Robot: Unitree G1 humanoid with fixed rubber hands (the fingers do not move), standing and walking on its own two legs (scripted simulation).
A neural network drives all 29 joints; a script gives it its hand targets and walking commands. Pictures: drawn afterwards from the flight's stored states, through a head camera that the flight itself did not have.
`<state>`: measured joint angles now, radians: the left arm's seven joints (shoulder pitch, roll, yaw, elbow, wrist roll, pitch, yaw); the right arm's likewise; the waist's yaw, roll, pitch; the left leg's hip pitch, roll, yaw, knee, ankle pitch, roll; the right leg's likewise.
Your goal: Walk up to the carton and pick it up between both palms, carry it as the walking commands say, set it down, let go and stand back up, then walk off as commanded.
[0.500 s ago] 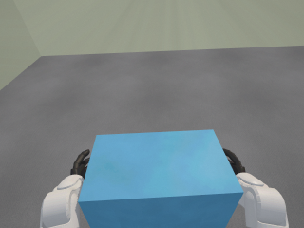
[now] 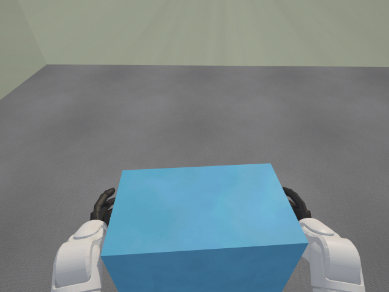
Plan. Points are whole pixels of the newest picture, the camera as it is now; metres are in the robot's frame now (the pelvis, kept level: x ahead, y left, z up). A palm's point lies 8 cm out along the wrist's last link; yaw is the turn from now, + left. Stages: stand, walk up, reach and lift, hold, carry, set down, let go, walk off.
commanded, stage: carry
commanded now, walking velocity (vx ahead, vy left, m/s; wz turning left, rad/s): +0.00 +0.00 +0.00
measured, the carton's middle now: (200, 247) +0.24 +0.01 +0.01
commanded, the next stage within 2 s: hold in 1.90 s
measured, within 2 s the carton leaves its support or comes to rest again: neither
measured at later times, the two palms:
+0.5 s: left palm (109, 219) +0.27 +0.18 +0.07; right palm (302, 220) +0.26 -0.19 +0.06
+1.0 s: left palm (110, 218) +0.28 +0.19 +0.06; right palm (298, 218) +0.27 -0.19 +0.05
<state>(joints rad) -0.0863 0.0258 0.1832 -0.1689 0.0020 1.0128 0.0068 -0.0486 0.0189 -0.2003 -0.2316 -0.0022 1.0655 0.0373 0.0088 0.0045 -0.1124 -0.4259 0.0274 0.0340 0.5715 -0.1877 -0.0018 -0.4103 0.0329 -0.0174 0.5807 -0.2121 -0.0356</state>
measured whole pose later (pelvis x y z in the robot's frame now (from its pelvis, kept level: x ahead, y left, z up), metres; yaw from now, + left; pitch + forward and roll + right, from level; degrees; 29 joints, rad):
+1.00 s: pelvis +0.02 +0.00 +0.00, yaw +0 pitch +3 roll +0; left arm -0.07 0.01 0.17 -0.06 0.03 0.85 -0.02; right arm -0.03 0.01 -0.19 -0.14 -0.02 0.90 0.06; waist 0.00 0.01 -0.13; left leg -0.41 0.03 0.04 0.57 -0.22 -0.01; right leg -0.39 0.04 -0.01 0.58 -0.24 -0.04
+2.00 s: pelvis +0.02 +0.01 +0.01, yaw +0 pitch -1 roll +0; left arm -0.09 0.03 0.17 0.07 0.03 0.76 -0.04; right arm -0.03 0.00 -0.18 -0.04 -0.06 0.80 0.07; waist -0.01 0.02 -0.07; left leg -0.31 0.01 0.05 0.53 -0.22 0.01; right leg -0.30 0.02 0.00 0.55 -0.24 -0.02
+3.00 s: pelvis +0.03 +0.01 +0.02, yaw +1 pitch -6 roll +0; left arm -0.24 0.00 0.25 0.32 0.15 0.65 -0.10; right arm -0.17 0.05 -0.31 0.23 -0.14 0.67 0.13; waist -0.04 -0.03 0.05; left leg -0.13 -0.01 0.01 0.41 -0.17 0.02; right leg -0.10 0.01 -0.01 0.42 -0.20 -0.02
